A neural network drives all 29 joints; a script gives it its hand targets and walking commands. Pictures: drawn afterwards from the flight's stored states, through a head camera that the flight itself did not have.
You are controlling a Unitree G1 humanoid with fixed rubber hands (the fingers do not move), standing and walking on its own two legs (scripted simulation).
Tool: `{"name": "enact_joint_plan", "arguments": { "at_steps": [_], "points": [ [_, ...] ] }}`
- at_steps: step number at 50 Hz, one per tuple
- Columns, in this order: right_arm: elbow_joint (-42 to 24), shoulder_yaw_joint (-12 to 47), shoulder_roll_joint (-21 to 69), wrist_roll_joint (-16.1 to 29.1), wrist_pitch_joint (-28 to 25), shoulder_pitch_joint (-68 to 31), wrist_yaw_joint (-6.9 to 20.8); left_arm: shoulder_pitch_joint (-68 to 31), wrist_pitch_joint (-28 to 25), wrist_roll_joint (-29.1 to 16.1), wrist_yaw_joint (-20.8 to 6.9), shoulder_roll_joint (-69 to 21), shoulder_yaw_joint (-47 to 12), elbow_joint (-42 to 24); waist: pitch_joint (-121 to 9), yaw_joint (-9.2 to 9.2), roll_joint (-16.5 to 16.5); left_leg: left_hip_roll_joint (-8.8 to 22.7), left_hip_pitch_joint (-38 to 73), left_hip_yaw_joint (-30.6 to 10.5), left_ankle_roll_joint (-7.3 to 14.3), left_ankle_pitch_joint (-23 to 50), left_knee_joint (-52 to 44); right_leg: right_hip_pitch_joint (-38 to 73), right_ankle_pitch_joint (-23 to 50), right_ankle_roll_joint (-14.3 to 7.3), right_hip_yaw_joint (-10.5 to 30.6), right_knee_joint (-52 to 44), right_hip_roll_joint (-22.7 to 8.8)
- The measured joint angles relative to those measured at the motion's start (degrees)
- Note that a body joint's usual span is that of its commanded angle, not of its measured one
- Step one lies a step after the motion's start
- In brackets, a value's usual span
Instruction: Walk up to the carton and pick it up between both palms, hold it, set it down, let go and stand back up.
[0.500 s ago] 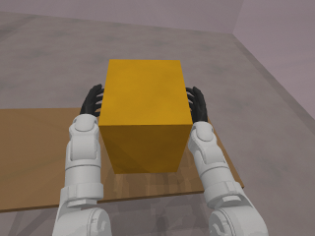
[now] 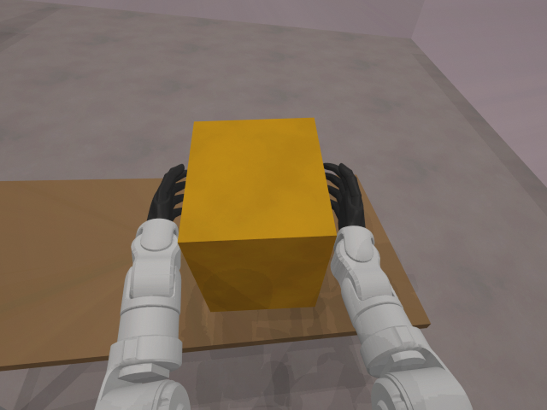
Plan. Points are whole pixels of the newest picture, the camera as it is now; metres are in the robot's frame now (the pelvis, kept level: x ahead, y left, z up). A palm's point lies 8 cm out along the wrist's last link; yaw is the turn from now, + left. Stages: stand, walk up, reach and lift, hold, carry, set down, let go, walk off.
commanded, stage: set down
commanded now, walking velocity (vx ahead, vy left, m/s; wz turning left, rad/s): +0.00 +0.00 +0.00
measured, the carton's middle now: (259, 221) +0.39 +0.03 +0.08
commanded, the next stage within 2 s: none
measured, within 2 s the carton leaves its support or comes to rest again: neither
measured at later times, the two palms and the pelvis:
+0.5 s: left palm (169, 228) +0.37 +0.17 +0.08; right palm (342, 227) +0.37 -0.11 +0.10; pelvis +0.00 +0.00 +0.00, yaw +0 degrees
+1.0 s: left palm (168, 243) +0.38 +0.18 +0.03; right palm (328, 233) +0.39 -0.09 +0.06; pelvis +0.01 +0.00 +0.00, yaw -1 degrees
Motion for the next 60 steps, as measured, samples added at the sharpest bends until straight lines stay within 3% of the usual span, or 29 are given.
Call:
{"name": "enact_joint_plan", "arguments": {
  "at_steps": [15,29,35,60],
  "points": [
    [5.7,-5.4,2.0,-5.1,-5.1,0.1,0.5,-1.2,-7.2,-1.5,0.5,0.7,1.2,9.7,-2.1,1.18,0.4,0.2,-4.4,-0.6,-0.4,0.8,-0.1,-4.4,0.4,-0.3,-0.7,0.4,0.2],
    [13.7,-16.4,3.4,-12.9,-8.5,-4.6,2.7,-7.2,-15.2,0.2,0.9,1.2,6.5,24.4,-3.6,2.59,0.4,0.2,-6.4,0.4,-0.2,1.9,-1.7,-7.8,0.7,-0.3,0.3,0.9,0.2],
    [14.3,-17.6,3.9,-14.5,-11.0,-4.1,3.2,-6.0,-19.5,-0.4,1.5,1.0,7.0,26.2,-4.3,3.59,0.3,0.4,-8.7,0.9,-0.3,1.9,-1.5,-10.1,0.9,-0.2,0.7,0.9,0.2],
    [19.2,-22.7,4.4,-20.5,-16.2,-6.0,3.6,-6.9,-30.2,-0.9,3.6,2.6,8.4,35.7,-6.5,2.87,0.6,0.4,-16.6,1.2,0.0,1.0,-0.1,-17.4,1.0,0.1,1.0,0.6,0.2]
  ]
}}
